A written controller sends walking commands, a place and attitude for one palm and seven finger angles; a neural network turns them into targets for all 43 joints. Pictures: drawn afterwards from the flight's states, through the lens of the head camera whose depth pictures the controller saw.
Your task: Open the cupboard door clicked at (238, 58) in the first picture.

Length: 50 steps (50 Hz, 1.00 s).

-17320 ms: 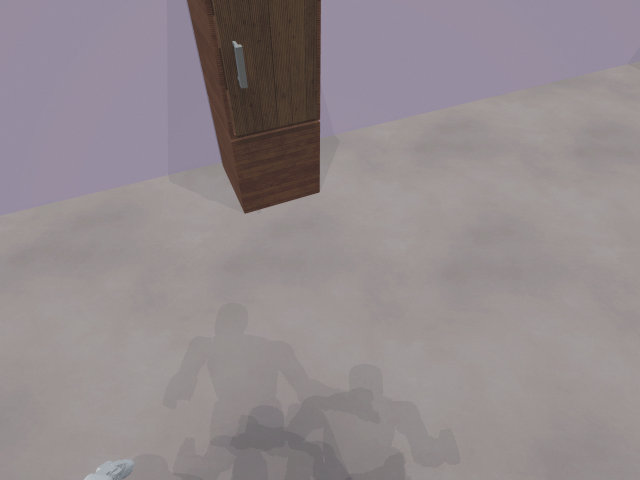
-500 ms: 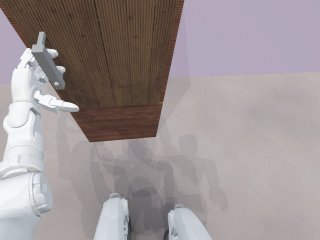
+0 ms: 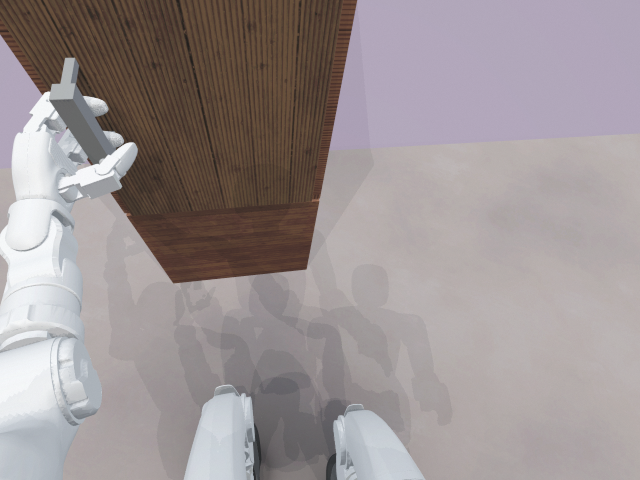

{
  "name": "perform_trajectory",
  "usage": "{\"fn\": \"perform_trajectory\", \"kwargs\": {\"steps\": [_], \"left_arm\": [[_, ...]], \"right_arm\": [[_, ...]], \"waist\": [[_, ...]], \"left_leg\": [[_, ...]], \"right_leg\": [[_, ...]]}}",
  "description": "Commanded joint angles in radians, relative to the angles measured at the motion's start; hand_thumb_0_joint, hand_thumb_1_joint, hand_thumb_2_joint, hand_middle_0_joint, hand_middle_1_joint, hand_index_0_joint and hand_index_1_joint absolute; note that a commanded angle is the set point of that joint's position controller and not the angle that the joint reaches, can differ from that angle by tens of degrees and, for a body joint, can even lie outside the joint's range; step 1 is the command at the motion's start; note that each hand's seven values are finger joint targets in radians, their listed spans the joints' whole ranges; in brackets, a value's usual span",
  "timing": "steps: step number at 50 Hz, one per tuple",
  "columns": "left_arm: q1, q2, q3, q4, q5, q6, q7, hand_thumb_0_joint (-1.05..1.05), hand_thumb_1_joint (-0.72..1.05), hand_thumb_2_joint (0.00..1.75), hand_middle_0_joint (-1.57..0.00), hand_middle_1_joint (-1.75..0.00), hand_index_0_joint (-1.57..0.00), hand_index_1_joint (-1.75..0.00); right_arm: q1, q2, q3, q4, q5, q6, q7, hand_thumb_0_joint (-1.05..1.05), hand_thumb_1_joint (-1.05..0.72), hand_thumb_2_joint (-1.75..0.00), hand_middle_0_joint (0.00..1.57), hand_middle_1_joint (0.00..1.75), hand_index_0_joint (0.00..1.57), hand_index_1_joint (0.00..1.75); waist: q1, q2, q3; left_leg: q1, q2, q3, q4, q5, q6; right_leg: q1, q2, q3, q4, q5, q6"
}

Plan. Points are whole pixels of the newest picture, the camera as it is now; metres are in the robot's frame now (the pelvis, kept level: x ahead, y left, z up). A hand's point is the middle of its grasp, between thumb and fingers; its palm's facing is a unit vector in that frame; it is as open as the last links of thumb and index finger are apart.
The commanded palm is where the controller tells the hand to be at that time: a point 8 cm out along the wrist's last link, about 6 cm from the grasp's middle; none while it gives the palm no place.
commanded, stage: close the thumb around the handle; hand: left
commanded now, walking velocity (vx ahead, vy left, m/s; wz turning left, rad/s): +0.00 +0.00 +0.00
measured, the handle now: (91, 121) +0.54 +0.26 +0.06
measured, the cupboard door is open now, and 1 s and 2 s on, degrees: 0 34 50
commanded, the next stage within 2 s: pull the door open along its arc in 0.22 s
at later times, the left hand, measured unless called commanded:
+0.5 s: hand (110, 165) +0.48 +0.23 +0.05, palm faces +0.14 -0.99 -0.01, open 6.0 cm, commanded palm +0.43 +0.27 +0.05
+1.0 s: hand (184, 275) +0.34 +0.13 +0.06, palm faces +0.32 -0.94 +0.09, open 6.5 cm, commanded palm +0.26 +0.21 +0.05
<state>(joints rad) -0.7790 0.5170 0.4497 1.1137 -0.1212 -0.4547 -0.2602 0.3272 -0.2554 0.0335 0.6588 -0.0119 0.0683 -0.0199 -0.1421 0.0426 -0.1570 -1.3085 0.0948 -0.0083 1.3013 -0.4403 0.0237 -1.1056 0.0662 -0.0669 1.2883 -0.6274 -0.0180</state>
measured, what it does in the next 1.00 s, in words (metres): stands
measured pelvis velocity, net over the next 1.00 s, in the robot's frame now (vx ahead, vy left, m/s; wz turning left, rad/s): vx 0.03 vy -0.01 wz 0.03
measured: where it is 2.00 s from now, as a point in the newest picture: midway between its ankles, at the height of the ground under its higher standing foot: outside the picture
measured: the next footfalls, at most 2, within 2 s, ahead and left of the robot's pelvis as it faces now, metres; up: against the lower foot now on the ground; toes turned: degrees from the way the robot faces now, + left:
none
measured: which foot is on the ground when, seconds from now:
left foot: down 0.00-1.00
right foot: down 0.00-1.00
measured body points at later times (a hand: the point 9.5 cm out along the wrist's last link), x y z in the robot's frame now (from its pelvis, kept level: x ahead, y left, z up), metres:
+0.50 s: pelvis +0.01 -0.01 +0.00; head +0.14 +0.02 +0.43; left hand +0.46 +0.28 +0.06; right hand +0.04 -0.27 -0.11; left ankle +0.08 +0.11 -0.61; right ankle -0.01 -0.12 -0.61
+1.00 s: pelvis +0.03 -0.01 +0.03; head +0.11 -0.01 +0.47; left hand +0.31 +0.18 +0.06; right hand +0.20 -0.24 -0.07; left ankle +0.08 +0.11 -0.61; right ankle -0.01 -0.12 -0.61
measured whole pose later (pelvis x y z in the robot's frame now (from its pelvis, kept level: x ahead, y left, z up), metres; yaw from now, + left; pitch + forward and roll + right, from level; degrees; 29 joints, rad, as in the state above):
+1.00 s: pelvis +0.03 -0.01 +0.03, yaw +2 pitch +20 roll -1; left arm 0.07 0.00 0.05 0.26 -0.12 -0.44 0.21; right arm 0.20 -0.20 0.00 0.51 -0.04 0.05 0.06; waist -0.04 0.02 -0.20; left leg -1.05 0.07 0.04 1.17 -0.46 0.00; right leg -0.88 0.04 -0.02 1.19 -0.65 -0.03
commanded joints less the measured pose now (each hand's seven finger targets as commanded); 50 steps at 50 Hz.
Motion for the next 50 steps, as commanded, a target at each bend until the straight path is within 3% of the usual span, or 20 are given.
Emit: {"fn": "perform_trajectory", "kwargs": {"steps": [1, 5, 9, 11, 16, 17, 23, 29, 38, 39, 40, 41, 44, 46, 50], "left_arm": [[-0.380, 0.242, 0.007, -0.220, -0.015, -0.077, 0.002, 0.00, 0.90, 0.90, -0.40, -1.35, -0.40, -1.35], [-0.368, 0.257, 0.021, -0.216, -0.017, -0.078, 0.005, 0.00, 0.90, 0.90, -0.40, -1.35, -0.40, -1.35], [-0.402, 0.253, 0.014, -0.211, -0.013, -0.073, 0.009, 0.00, 0.90, 0.90, -0.40, -1.35, -0.40, -1.35], [-0.396, 0.263, 0.025, -0.228, -0.014, -0.071, 0.016, 0.00, 0.90, 0.90, -0.40, -1.35, -0.40, -1.35], [-0.369, 0.231, 0.006, -0.251, -0.012, -0.077, 0.018, 0.00, 0.90, 0.90, -0.40, -1.35, -0.40, -1.35], [-0.383, 0.272, 0.029, -0.236, -0.008, -0.076, 0.021, 0.00, 0.90, 0.90, -0.40, -1.35, -0.40, -1.35], [-0.208, 0.215, 0.010, -0.291, -0.025, -0.080, 0.005, 0.00, 0.90, 0.90, -0.40, -1.35, -0.40, -1.35], [0.021, 0.139, -0.011, -0.422, -0.063, -0.073, -0.004, 0.00, 0.90, 0.90, -0.40, -1.35, -0.40, -1.35], [0.536, -0.097, -0.147, -0.775, -0.147, -0.073, 0.024, 0.00, 0.90, 0.90, -0.40, -1.35, -0.40, -1.35], [0.589, -0.137, -0.021, -0.851, -0.208, -0.063, 0.176, 0.00, 0.90, 0.90, -0.40, -1.35, -0.40, -1.35], [0.681, -0.234, -0.123, -0.849, -0.178, -0.047, 0.250, 0.00, 0.90, 0.90, -0.40, -1.35, -0.40, -1.35], [0.732, -0.266, -0.142, -0.888, -0.169, -0.043, 0.299, 0.00, 0.90, 0.90, -0.40, -1.35, -0.40, -1.35], [0.870, -0.255, -0.135, -0.975, -0.102, -0.051, 0.437, 0.00, 0.90, 0.90, -0.40, -1.35, -0.40, -1.35], [0.909, -0.312, -0.178, -1.001, -0.054, -0.056, 0.519, 0.00, 0.90, 0.90, -0.40, -1.35, -0.40, -1.35], [0.984, -0.393, -0.274, -1.079, 0.040, -0.062, 0.653, 0.00, 0.90, 0.90, -0.40, -1.35, -0.40, -1.35]], "right_arm": [[0.132, -0.190, -0.072, -0.058, 0.000, -0.017, -0.010, 0.00, -0.90, -0.90, 0.20, 0.30, 0.20, 0.30], [0.135, -0.196, -0.074, -0.054, -0.001, -0.016, -0.009, 0.00, -0.90, -0.90, 0.20, 0.30, 0.20, 0.30], [0.141, -0.195, -0.073, -0.052, 0.000, -0.016, -0.011, 0.00, -0.90, -0.90, 0.20, 0.30, 0.20, 0.30], [0.141, -0.195, -0.075, -0.052, -0.001, -0.012, -0.012, 0.00, -0.90, -0.90, 0.20, 0.30, 0.20, 0.30], [0.136, -0.187, -0.075, -0.056, -0.002, -0.012, -0.006, 0.00, -0.90, -0.90, 0.20, 0.30, 0.20, 0.30], [0.136, -0.192, -0.074, -0.053, -0.002, -0.011, -0.009, 0.00, -0.90, -0.90, 0.20, 0.30, 0.20, 0.30], [0.117, -0.180, -0.078, -0.081, 0.004, -0.006, 0.001, 0.00, -0.90, -0.90, 0.20, 0.30, 0.20, 0.30], [0.093, -0.169, -0.088, -0.119, 0.014, -0.004, 0.011, 0.00, -0.90, -0.90, 0.20, 0.30, 0.20, 0.30], [0.004, -0.140, -0.102, -0.207, 0.029, -0.034, 0.042, 0.00, -0.90, -0.90, 0.20, 0.30, 0.20, 0.30], [-0.011, -0.106, -0.100, -0.218, 0.012, -0.045, 0.040, 0.00, -0.90, -0.90, 0.20, 0.30, 0.20, 0.30], [-0.029, -0.099, -0.093, -0.226, 0.013, -0.052, 0.048, 0.00, -0.90, -0.90, 0.20, 0.30, 0.20, 0.30], [-0.036, -0.099, -0.094, -0.229, 0.010, -0.054, 0.057, 0.00, -0.90, -0.90, 0.20, 0.30, 0.20, 0.30], [-0.064, -0.096, -0.094, -0.245, -0.007, -0.053, 0.066, 0.00, -0.90, -0.90, 0.20, 0.30, 0.20, 0.30], [-0.086, -0.079, -0.090, -0.254, -0.018, -0.047, 0.072, 0.00, -0.90, -0.90, 0.20, 0.30, 0.20, 0.30], [-0.119, -0.054, -0.084, -0.271, -0.037, -0.038, 0.077, 0.00, -0.90, -0.90, 0.20, 0.30, 0.20, 0.30]], "waist": [[0.005, 0.145, -0.473], [0.008, 0.142, -0.477], [-0.005, 0.120, -0.459], [0.002, 0.137, -0.493], [0.013, 0.157, -0.503], [0.009, 0.132, -0.485], [0.048, 0.129, -0.511], [0.080, 0.075, -0.521], [0.132, 0.033, -0.448], [0.228, 0.027, -0.469], [0.190, 0.038, -0.416], [0.184, -0.006, -0.387], [0.201, -0.061, -0.353], [0.199, -0.049, -0.317], [0.200, -0.045, -0.320]], "left_leg": [[0.632, -0.028, -0.090, -0.123, 0.218, 0.006], [0.634, -0.027, -0.091, -0.122, 0.220, 0.006], [0.618, -0.028, -0.094, -0.119, 0.209, 0.010], [0.637, -0.027, -0.091, -0.119, 0.234, 0.008], [0.665, -0.030, -0.086, -0.122, 0.267, 0.005], [0.628, -0.028, -0.083, -0.115, 0.240, 0.007], [0.642, -0.037, -0.060, -0.132, 0.283, 0.006], [0.637, -0.051, -0.034, -0.150, 0.345, 0.012], [0.679, -0.067, -0.004, -0.210, 0.405, 0.007], [0.660, -0.071, 0.008, -0.221, 0.437, -0.001], [0.663, -0.068, 0.010, -0.231, 0.433, -0.008], [0.652, -0.065, 0.005, -0.232, 0.421, -0.011], [0.604, -0.072, 0.004, -0.232, 0.397, -0.011], [0.587, -0.075, 0.007, -0.236, 0.365, -0.015], [0.592, -0.080, 0.009, -0.224, 0.349, -0.015]], "right_leg": [[-0.050, 0.012, 0.024, -0.198, 0.258, -0.010], [-0.051, 0.012, 0.025, -0.200, 0.260, -0.010], [-0.050, 0.012, 0.026, -0.200, 0.257, -0.009], [-0.042, 0.011, 0.026, -0.198, 0.272, -0.008], [-0.027, 0.012, 0.025, -0.202, 0.297, -0.010], [-0.021, 0.012, 0.031, -0.205, 0.285, -0.007], [0.048, 0.013, 0.033, -0.208, 0.347, -0.008], [0.155, 0.013, 0.043, -0.217, 0.470, -0.003], [0.261, 0.006, 0.030, -0.248, 0.608, 0.008], [0.320, -0.001, 0.020, -0.242, 0.624, 0.007], [0.295, -0.002, 0.013, -0.240, 0.619, 0.011], [0.287, -0.003, 0.004, -0.240, 0.596, 0.012], [0.332, -0.006, 0.010, -0.229, 0.597, 0.008], [0.321, -0.015, 0.011, -0.227, 0.565, 0.006], [0.322, -0.021, 0.024, -0.228, 0.556, 0.004]]}}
